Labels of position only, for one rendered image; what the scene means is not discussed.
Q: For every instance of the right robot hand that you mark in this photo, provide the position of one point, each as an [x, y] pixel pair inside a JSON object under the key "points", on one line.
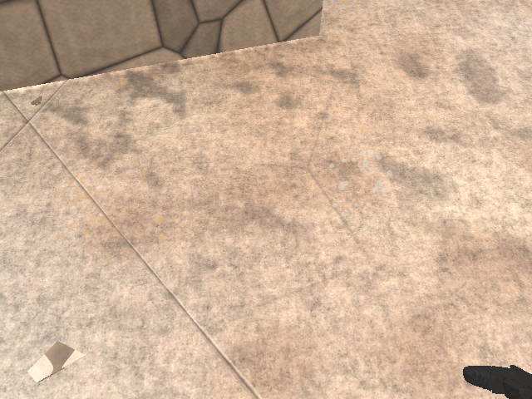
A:
{"points": [[514, 382]]}

